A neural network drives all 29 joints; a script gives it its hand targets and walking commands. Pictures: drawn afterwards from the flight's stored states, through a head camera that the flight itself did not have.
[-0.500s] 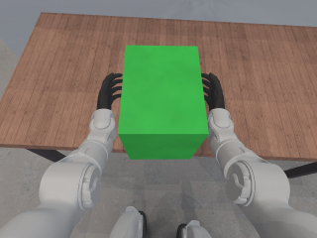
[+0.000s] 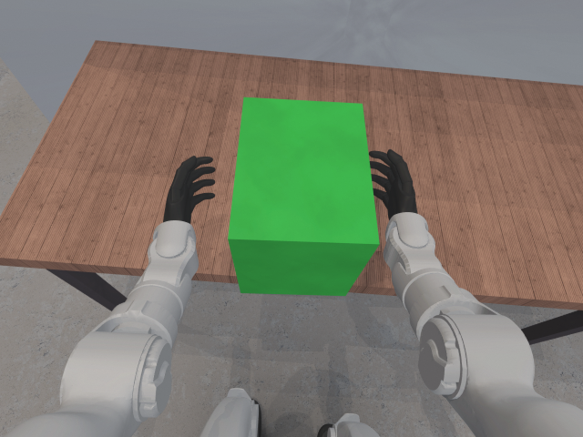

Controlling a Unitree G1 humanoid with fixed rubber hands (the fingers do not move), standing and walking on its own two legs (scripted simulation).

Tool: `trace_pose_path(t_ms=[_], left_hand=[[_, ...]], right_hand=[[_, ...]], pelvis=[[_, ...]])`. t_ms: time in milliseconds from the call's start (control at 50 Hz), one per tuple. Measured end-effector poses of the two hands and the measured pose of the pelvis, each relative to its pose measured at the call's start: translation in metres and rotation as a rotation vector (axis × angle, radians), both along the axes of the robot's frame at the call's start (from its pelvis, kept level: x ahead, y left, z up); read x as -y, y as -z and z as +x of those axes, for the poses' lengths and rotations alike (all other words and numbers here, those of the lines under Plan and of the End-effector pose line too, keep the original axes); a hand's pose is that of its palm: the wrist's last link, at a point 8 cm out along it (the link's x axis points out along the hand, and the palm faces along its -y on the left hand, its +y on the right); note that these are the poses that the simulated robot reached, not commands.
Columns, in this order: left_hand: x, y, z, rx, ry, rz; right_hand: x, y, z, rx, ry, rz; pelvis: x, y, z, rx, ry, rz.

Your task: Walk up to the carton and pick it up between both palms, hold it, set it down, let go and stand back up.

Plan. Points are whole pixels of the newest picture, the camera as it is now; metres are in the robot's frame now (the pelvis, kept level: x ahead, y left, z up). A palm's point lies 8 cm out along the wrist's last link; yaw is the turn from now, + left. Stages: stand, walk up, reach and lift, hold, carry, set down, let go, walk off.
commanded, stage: set down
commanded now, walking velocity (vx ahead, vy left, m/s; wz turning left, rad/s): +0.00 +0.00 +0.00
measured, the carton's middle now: (298, 203) +0.47 +0.03 -0.05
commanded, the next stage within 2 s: let go in 1.98 s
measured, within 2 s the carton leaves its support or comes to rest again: neither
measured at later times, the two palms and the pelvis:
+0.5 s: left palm (157, 265) +0.33 +0.21 -0.02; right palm (427, 256) +0.37 -0.16 +0.00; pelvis -0.02 -0.02 +0.00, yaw +3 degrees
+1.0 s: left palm (140, 279) +0.30 +0.22 +0.01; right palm (443, 276) +0.34 -0.17 +0.02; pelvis +0.00 -0.02 +0.03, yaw +4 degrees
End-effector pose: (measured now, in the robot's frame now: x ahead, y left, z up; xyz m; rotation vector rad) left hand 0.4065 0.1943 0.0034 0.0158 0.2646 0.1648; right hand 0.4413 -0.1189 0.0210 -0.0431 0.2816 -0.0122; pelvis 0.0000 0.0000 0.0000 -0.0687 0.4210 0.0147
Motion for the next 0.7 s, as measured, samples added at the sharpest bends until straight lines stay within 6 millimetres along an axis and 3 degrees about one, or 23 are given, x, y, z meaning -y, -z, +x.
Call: trace_pose_path(t_ms=[180, 460, 700], left_hand=[[-0.015, 0.022, -0.034, -0.014, -0.051, -0.014], [-0.018, 0.022, -0.071, -0.016, -0.053, -0.035], [-0.032, 0.001, -0.098, -0.021, -0.051, -0.019]], right_hand=[[0.014, 0.028, -0.034, -0.013, 0.005, -0.014], [0.037, 0.019, -0.062, 0.015, -0.023, -0.025], [0.052, 0.006, -0.093, 0.008, -0.035, -0.026]], pelvis=[[0.006, 0.009, -0.013, 0.015, -0.024, 0.004], [0.019, 0.006, -0.021, 0.086, -0.041, 0.022], [0.023, -0.014, -0.016, 0.172, -0.035, 0.050]])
